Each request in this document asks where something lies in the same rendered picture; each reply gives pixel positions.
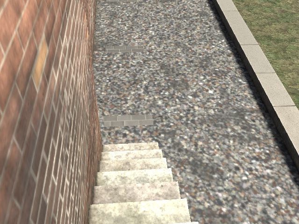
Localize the stairs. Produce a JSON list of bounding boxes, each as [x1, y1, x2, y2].
[[88, 142, 199, 224]]

